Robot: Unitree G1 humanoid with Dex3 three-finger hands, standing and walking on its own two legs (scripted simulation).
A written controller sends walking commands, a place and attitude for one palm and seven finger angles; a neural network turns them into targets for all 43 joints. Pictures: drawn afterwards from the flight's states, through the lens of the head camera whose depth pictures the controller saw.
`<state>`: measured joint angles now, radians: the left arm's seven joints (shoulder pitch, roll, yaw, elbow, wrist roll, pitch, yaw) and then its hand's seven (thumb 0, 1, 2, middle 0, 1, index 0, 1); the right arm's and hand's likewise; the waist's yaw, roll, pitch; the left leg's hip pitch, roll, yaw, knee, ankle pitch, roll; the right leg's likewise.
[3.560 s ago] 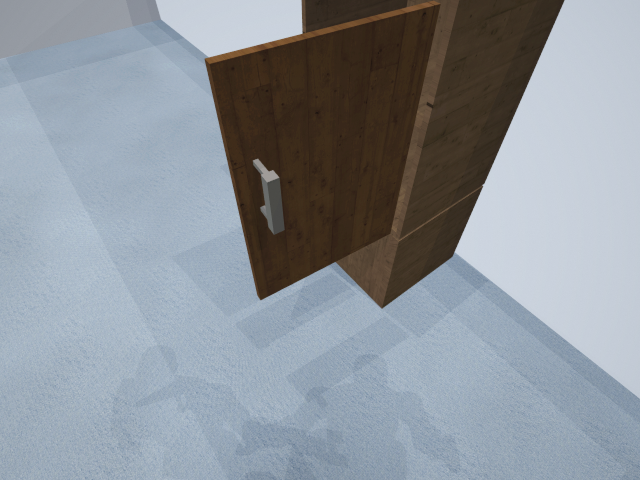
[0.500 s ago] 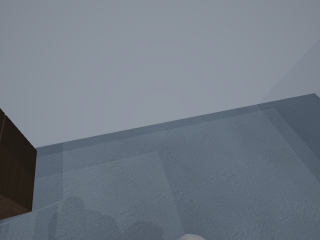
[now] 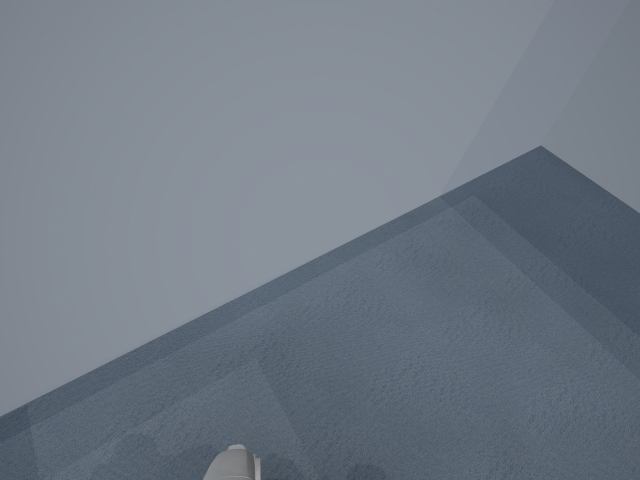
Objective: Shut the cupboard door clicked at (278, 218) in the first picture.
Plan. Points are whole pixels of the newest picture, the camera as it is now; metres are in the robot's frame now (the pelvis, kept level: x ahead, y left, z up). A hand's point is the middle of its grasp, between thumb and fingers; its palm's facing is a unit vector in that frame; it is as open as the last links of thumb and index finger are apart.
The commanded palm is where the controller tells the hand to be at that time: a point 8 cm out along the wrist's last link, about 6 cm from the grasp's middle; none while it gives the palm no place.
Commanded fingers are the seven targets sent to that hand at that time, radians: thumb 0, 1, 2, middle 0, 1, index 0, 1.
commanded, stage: walk to a spot facing it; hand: left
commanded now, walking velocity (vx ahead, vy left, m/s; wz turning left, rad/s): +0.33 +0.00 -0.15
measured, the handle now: out of the picture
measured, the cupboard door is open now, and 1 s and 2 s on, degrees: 85 85 85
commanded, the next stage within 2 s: turn to face it in 0.12 s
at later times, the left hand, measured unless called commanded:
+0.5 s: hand (206, 376) +0.29 +0.19 -0.18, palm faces +0.03 -0.98 -0.19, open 7.4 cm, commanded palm none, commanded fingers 0.00 0.90 0.90 -0.20 -0.30 -0.20 -0.30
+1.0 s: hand (191, 342) +0.34 +0.23 -0.16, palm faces +0.35 -0.90 -0.26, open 7.4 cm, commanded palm none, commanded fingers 0.00 0.90 0.90 -0.20 -0.30 -0.20 -0.30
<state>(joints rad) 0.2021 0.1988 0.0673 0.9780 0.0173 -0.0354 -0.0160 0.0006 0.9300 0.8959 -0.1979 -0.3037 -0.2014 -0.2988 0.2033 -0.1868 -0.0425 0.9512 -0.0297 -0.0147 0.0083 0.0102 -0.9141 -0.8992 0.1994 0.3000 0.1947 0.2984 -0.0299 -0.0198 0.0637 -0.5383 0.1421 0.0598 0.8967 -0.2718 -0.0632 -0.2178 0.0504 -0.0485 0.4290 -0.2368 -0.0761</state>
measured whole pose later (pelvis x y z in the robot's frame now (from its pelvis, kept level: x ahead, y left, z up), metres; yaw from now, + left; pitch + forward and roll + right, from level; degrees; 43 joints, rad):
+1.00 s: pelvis +0.29 -0.02 -0.01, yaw +20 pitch +2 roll +0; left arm 0.11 0.24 0.07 0.89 0.01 0.02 0.00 0.01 0.91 0.90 -0.20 -0.30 -0.20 -0.30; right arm 0.22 -0.22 -0.06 0.94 -0.02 0.04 -0.01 0.01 -0.91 -0.90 0.20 0.30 0.20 0.30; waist -0.02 0.01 0.06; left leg -0.31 0.02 -0.08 0.58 -0.30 -0.04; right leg -0.32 -0.04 -0.05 0.59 -0.30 0.06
